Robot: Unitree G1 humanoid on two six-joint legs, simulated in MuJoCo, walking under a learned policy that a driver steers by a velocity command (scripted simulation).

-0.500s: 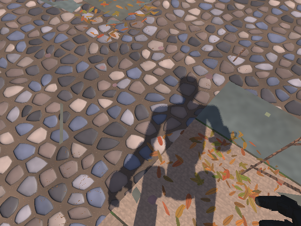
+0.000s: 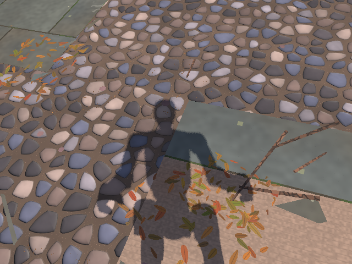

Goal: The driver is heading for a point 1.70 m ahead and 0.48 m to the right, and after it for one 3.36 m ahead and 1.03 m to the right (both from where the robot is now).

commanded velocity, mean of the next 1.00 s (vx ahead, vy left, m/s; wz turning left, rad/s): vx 0.01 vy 0.00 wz -0.52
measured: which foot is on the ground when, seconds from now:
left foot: up 0.00-0.32, down 0.34-0.76, up 0.78-1.00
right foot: down 0.00-0.34, up 0.36-0.74, down 0.76-1.00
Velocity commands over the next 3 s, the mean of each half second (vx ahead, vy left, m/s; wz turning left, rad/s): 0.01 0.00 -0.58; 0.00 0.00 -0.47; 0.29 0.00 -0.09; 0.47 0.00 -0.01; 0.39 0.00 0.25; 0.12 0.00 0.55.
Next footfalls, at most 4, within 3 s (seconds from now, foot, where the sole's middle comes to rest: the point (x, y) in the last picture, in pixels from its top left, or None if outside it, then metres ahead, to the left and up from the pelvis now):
0.34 left None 0.10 0.14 -0.78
0.76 right None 0.00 -0.12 -0.78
1.22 left None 0.12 0.07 -0.78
1.64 right None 0.26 -0.33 -0.78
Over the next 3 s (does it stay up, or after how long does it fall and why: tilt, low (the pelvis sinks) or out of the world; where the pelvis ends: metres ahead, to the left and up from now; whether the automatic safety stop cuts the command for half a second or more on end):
stays up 0.67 -0.40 0.00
